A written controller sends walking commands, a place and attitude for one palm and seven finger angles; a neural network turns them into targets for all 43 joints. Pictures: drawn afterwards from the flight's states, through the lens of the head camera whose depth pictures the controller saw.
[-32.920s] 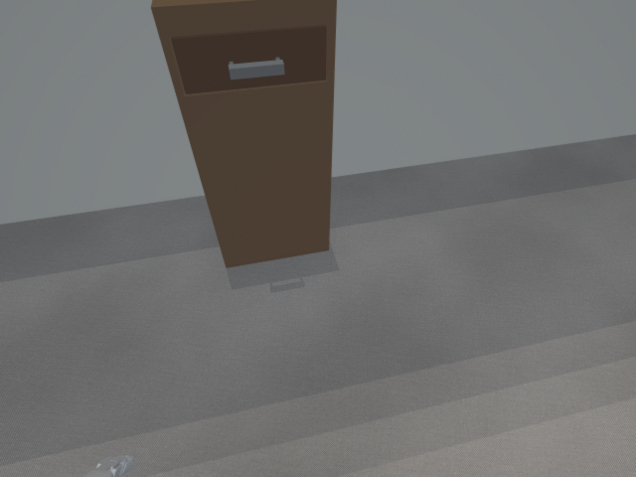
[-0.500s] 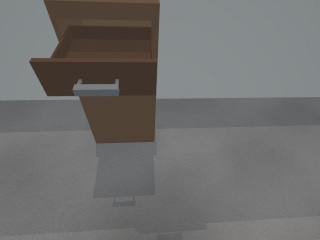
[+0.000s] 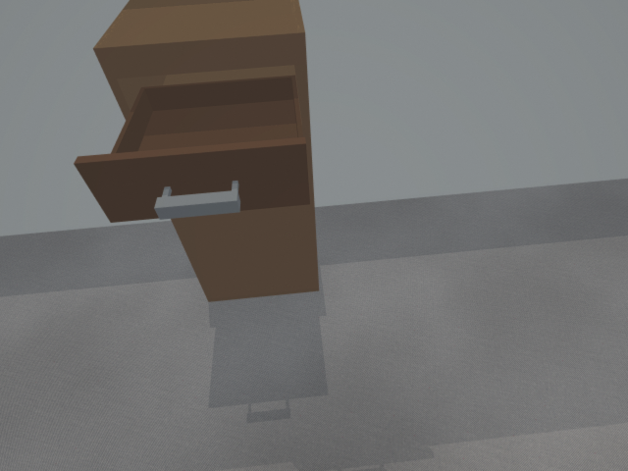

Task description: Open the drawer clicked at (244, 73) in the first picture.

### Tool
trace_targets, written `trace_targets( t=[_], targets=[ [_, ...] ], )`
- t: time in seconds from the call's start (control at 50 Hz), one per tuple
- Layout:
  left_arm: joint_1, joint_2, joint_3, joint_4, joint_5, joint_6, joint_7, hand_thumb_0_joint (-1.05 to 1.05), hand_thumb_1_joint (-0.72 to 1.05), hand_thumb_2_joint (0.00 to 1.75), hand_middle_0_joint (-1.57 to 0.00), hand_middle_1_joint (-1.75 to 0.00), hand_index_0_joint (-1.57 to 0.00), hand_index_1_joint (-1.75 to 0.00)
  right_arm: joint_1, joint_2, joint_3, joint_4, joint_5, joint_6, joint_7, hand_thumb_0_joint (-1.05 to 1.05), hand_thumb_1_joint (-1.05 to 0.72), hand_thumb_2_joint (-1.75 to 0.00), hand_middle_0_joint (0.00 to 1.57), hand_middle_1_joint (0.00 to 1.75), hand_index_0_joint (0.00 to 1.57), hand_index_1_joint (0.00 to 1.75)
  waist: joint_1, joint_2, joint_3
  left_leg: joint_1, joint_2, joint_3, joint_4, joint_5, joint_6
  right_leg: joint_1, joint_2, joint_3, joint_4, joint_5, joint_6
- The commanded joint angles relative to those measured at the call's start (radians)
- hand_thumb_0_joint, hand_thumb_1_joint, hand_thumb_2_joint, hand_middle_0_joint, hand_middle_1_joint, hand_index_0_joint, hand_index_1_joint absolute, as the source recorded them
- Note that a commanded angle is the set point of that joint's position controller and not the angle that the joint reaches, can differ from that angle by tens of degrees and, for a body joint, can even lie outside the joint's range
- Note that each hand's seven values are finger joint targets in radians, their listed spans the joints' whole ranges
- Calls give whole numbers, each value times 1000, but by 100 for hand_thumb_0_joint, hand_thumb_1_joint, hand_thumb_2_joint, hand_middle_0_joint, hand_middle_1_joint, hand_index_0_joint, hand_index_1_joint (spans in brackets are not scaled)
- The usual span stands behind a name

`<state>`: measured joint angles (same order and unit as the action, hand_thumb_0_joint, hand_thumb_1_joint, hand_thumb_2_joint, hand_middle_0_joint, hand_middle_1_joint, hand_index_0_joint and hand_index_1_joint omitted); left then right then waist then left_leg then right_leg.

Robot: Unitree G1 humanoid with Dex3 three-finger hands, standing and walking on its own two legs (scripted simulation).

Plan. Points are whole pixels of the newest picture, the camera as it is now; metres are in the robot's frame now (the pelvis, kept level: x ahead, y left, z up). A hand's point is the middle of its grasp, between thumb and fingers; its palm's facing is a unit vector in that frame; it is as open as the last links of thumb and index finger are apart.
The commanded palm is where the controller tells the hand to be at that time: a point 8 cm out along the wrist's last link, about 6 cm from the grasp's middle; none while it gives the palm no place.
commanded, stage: let the arm hang, fingers relaxed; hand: left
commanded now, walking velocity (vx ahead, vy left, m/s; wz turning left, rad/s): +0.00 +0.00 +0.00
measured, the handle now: (200, 196) +0.54 +0.23 +0.04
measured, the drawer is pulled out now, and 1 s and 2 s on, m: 0.30 0.30 0.30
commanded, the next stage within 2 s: look to check the result in 0.28 s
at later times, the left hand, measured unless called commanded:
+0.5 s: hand out of the picture +0.00 +0.16 -0.17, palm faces +0.04 -0.98 -0.20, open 7.4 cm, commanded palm none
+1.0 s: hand out of the picture +0.02 +0.16 -0.17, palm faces +0.04 -0.98 -0.21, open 7.4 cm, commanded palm none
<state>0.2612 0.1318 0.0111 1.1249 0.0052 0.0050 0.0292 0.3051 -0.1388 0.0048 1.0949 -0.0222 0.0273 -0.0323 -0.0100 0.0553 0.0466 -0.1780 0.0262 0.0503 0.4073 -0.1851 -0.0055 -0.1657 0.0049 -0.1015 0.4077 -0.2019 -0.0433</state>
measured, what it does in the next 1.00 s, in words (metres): stands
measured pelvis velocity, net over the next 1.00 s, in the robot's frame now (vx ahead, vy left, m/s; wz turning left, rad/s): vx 0.02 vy -0.01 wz -0.01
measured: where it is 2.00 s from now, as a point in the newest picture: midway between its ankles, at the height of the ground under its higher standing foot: outside the picture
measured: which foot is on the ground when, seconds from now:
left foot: down 0.00-1.00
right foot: down 0.00-1.00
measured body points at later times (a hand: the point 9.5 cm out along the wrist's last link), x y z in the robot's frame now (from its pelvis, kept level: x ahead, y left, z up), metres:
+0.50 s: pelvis +0.01 +0.00 +0.00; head +0.03 -0.02 +0.45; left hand +0.00 +0.21 -0.16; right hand -0.02 -0.21 -0.17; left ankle +0.02 +0.12 -0.74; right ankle +0.02 -0.09 -0.74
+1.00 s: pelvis +0.02 -0.01 +0.00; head +0.03 -0.03 +0.45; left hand +0.02 +0.21 -0.15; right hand +0.01 -0.22 -0.17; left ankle +0.02 +0.12 -0.74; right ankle +0.02 -0.09 -0.74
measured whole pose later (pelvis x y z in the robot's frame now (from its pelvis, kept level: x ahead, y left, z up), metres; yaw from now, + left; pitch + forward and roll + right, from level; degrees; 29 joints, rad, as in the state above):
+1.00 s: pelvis +0.02 -0.01 +0.00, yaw +0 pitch -2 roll +0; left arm 0.26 0.12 0.02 1.15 0.01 -0.01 0.04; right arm 0.28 -0.14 -0.01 1.12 -0.02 0.02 -0.04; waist -0.01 0.03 0.06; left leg -0.15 0.04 0.05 0.39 -0.21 -0.03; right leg -0.14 0.02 -0.10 0.39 -0.22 -0.06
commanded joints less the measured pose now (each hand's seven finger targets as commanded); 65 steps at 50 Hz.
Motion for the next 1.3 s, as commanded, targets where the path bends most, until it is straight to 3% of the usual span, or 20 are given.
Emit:
trace_targets(
  t=[0.0,0.08,0.36,0.46,0.6,0.76,0.82,0.9,1.28],
  targets=[
    [53,117,30,-20,4,-7,9,0,90,90,-20,-30,-20,-30,87,-69,-17,-4,-1,-19,-3,0,-90,-90,20,30,20,30,3,-51,69,-46,72,-75,-89,-27,27,-57,-111,124,-118,-94,-5],
    [56,109,31,-12,4,-7,10,0,90,90,-20,-30,-20,-30,88,-55,-19,1,0,-22,-7,0,-90,-90,20,30,20,30,8,-8,65,-55,78,-78,-97,-19,27,-37,-107,122,-103,-50,-6],
    [58,102,33,-6,5,-9,12,0,90,90,-20,-30,-20,-30,102,-55,-24,6,3,-20,-9,0,-90,-90,20,30,20,30,0,-48,55,-24,79,-73,-81,-4,26,-52,-106,124,-104,-51,-6],
    [65,95,32,-3,5,-15,13,0,90,90,-20,-30,-20,-30,91,-58,-26,5,5,-25,-11,0,-90,-90,20,30,20,30,0,-40,28,3,83,-70,-71,57,26,-34,-108,123,-94,19,-5],
    [64,94,29,0,5,-15,13,0,90,90,-20,-30,-20,-30,79,-53,-25,9,4,-19,-10,0,-90,-90,20,30,20,30,-3,-62,65,-5,77,-66,-70,30,22,-52,-114,128,-117,-16,-4],
    [68,101,29,-4,5,-21,15,0,90,90,-20,-30,-20,-30,61,-63,-27,8,6,-20,-11,0,-90,-90,20,30,20,30,-3,-57,43,21,82,-61,-59,67,19,-36,-113,130,-116,49,-4],
    [64,100,28,-2,3,-19,13,0,90,90,-20,-30,-20,-30,60,-62,-24,13,4,-21,-11,0,-90,-90,20,30,20,30,-3,-29,46,14,83,-61,-67,69,18,-25,-116,130,-116,55,-5],
    [59,105,29,-2,3,-20,13,0,90,90,-20,-30,-20,-30,61,-64,-23,14,4,-21,-11,0,-90,-90,20,30,20,30,-2,-58,47,15,83,-60,-67,76,17,-16,-116,126,-117,71,-5],
    [51,113,29,-5,2,-21,14,0,90,90,-20,-30,-20,-30,64,-67,-23,21,3,-19,-11,0,-90,-90,20,30,20,30,-3,-53,42,25,82,-53,-64,76,14,-9,-116,132,-127,74,-5]
  ],
)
